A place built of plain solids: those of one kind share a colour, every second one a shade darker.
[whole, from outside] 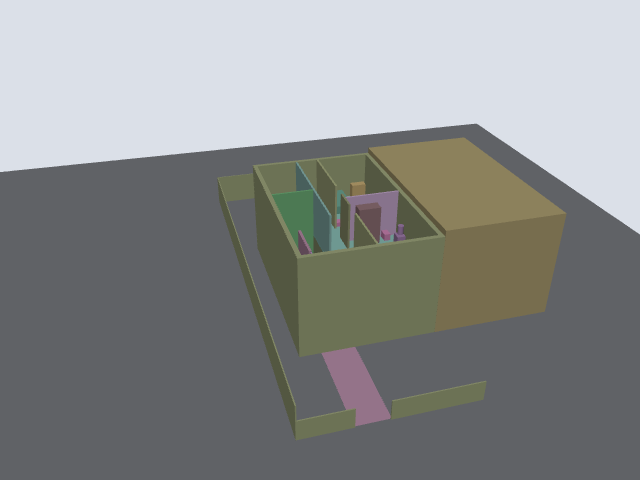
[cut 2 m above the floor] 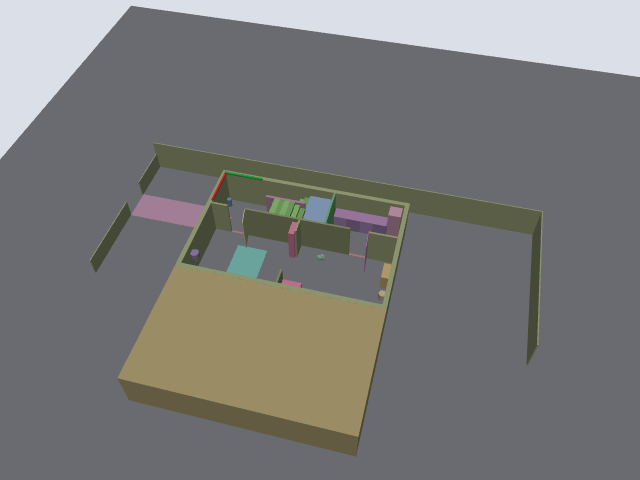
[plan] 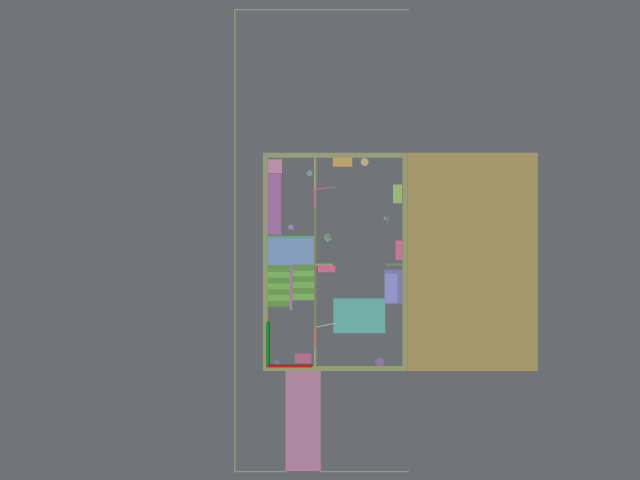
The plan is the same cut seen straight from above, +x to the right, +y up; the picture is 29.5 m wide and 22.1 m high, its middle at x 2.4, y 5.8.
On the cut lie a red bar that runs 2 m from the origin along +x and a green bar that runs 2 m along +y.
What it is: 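A semi-detached two-storey house, 6.2 m wide inside and 9.6 m deep; a hall 2.12 m wide with a dog-leg stair of 15 risers of 184 mm on goings of 267 mm; a through lounge; upstairs three bedrooms and a bathroom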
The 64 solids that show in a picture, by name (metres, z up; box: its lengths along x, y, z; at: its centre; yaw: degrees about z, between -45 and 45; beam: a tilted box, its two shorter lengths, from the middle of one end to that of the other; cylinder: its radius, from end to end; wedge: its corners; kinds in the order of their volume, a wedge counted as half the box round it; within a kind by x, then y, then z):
{
 "neighbour_house_1": {"box": [6.0, 10.05, 5.58], "at": [9.42, 4.8, 2.74]},
 "wall_1": {"box": [0.06, 21.33, 1.85], "at": [-1.52, 5.77, 0.88]},
 "wall_2": {"box": [2.42, 0.06, 1.05], "at": [-0.34, -4.86, 0.47]},
 "wall_3": {"box": [0.23, 10.05, 5.28], "at": [-0.11, 4.8, 2.59]},
 "wall_4": {"box": [0.11, 0.87, 2.68], "at": [2.17, 0.43, 1.29]},
 "wall_5": {"box": [0.11, 5.45, 2.68], "at": [2.17, 4.51, 1.29]},
 "wall_6": {"box": [0.11, 1.44, 2.68], "at": [2.17, 8.87, 1.29]},
 "wall_7": {"box": [8.03, 0.06, 1.85], "at": [2.47, 16.4, 0.88]},
 "wall_8": {"box": [0.78, 0.11, 2.68], "at": [2.62, 4.66, 1.29]},
 "wall_9": {"box": [6.65, 0.23, 5.28], "at": [3.1, -0.11, 2.59]},
 "wall_10": {"box": [6.65, 0.23, 5.28], "at": [3.1, 9.7, 2.59]},
 "wall_11": {"box": [4.1, 0.06, 1.05], "at": [4.43, -4.86, 0.47]},
 "wall_12": {"box": [0.78, 0.11, 2.68], "at": [5.81, 4.66, 1.29]},
 "wall_13": {"box": [0.23, 10.05, 5.28], "at": [6.31, 4.8, 2.59]},
 "upper_floor_rooms_1": {"box": [4.08, 9.6, 0.14], "at": [4.16, 4.8, 2.7]},
 "tread_1": {"box": [0.99, 0.3, 0.2], "at": [0.5, 2.88, 0.08]},
 "tread_2": {"box": [0.99, 0.3, 0.39], "at": [0.5, 3.15, 0.17]},
 "tread_3": {"box": [0.99, 0.3, 0.57], "at": [0.5, 3.41, 0.27]},
 "tread_4": {"box": [0.99, 0.3, 0.76], "at": [0.5, 3.68, 0.36]},
 "tread_5": {"box": [0.99, 0.3, 0.94], "at": [0.5, 3.95, 0.45]},
 "tread_6": {"box": [0.99, 0.3, 1.13], "at": [0.5, 4.21, 0.54]},
 "tread_7": {"box": [0.99, 0.3, 1.31], "at": [0.5, 4.48, 0.64]},
 "tread_8": {"box": [0.99, 0.3, 2.6], "at": [1.62, 3.18, 1.28]},
 "tread_9": {"box": [0.99, 0.3, 2.42], "at": [1.62, 3.45, 1.19]},
 "tread_10": {"box": [0.99, 0.3, 2.23], "at": [1.62, 3.71, 1.1]},
 "tread_11": {"box": [0.99, 0.3, 2.05], "at": [1.62, 3.98, 1.0]},
 "tread_12": {"box": [0.99, 0.3, 1.86], "at": [1.62, 4.25, 0.91]},
 "tread_13": {"box": [0.99, 0.3, 1.68], "at": [1.62, 4.52, 0.82]},
 "half_landing_1": {"box": [2.12, 1.26, 1.5], "at": [1.06, 5.26, 0.73]},
 "ground_1": {"box": [1.63, 4.61, 0.5], "at": [1.62, -2.53, -0.25]},
 "corridor_wall_1": {"box": [0.11, 2.95, 2.61], "at": [3.37, 1.47, 3.93]},
 "corridor_wall_2": {"box": [0.11, 1.25, 2.61], "at": [3.37, 4.49, 3.93]},
 "corridor_wall_3": {"box": [0.11, 3.55, 2.61], "at": [3.37, 7.81, 3.93]},
 "landing_wall_1": {"box": [0.11, 6.56, 2.61], "at": [2.17, 6.31, 3.93]},
 "kitchen_unit_1": {"box": [0.6, 0.69, 0.91], "at": [0.3, 6.39, 0.41]},
 "kitchen_unit_2": {"box": [0.6, 0.69, 0.91], "at": [0.3, 7.09, 0.41]},
 "kitchen_unit_3": {"box": [0.6, 0.69, 0.91], "at": [0.3, 7.79, 0.41]},
 "kitchen_unit_4": {"box": [0.6, 0.69, 0.91], "at": [0.3, 8.49, 0.41]},
 "wardrobe_bed_1": {"box": [1.13, 0.6, 2.05], "at": [4.51, 4.31, 3.74]},
 "bed_1": {"box": [1.25, 2.0, 0.5], "at": [4.21, 8.59, 2.97]},
 "landing_end_wall_1": {"box": [2.12, 0.11, 5.28], "at": [1.06, 5.94, 2.59]},
 "stair_spine_1": {"box": [0.13, 2.07, 3.82], "at": [1.06, 3.6, 1.86]},
 "shelf_1": {"box": [0.8, 0.3, 1.91], "at": [2.71, 4.46, 0.91]},
 "shelf_2": {"box": [0.32, 0.9, 1.95], "at": [6.03, 5.33, 0.93]},
 "fridge_freezer_1": {"box": [0.65, 0.65, 1.85], "at": [0.33, 9.19, 0.88]},
 "bedrooms_wall_1": {"box": [2.77, 0.11, 2.61], "at": [4.81, 4.66, 3.93]},
 "sofa_1": {"box": [0.65, 1.24, 0.37], "at": [5.69, 3.65, 0.24]},
 "sofa_2": {"box": [0.86, 0.16, 0.65], "at": [5.76, 2.95, 0.28]},
 "sofa_3": {"box": [0.24, 1.56, 0.83], "at": [6.07, 3.65, 0.36]},
 "dresser_1": {"box": [0.9, 0.42, 0.92], "at": [3.44, 9.38, 0.41]},
 "dresser_2": {"box": [0.8, 0.42, 0.87], "at": [5.72, 9.38, 3.15]},
 "slotfit_storage_1": {"box": [0.42, 0.86, 1.34], "at": [5.97, 7.92, 0.62]},
 "laid_rug_front_room_1": {"box": [2.4, 1.6, 0.06], "at": [4.21, 2.31, -0.02]},
 "nightstand_1": {"box": [0.43, 0.5, 0.6], "at": [5.98, 3.62, 3.02]},
 "nightstand_2": {"cylinder": 0.15, "from": [6.04, 3.7, 3.32], "to": [6.04, 3.7, 3.79]},
 "door_leaf_front_room_1": {"box": [0.89, 0.04, 2.05], "at": [2.66, 1.88, 0.97], "yaw": 11.7},
 "door_leaf_kitchen_side_1": {"box": [0.89, 0.04, 2.05], "at": [2.67, 8.19, 0.97], "yaw": 5.0},
 "box_cardboard_1": {"box": [0.32, 0.55, 0.4], "at": [5.54, 4.41, 2.92]},
 "worktop_1": {"box": [0.62, 2.8, 0.04], "at": [0.31, 7.44, 0.88]},
 "floor_lamp_1": {"cylinder": 0.21, "from": [5.15, 0.17, 1.25], "to": [5.15, 0.17, 1.55]},
 "plant_pot_1": {"cylinder": 0.18, "from": [4.45, 9.39, 0.0], "to": [4.45, 9.39, 0.38]},
 "laid_doormat_1": {"box": [0.75, 0.45, 0.06], "at": [1.62, 0.35, -0.02]},
 "threshold_1": {"box": [0.12, 0.92, 0.06], "at": [2.17, 1.33, -0.02]},
 "threshold_2": {"box": [0.12, 0.92, 0.06], "at": [2.17, 7.69, -0.02]}
}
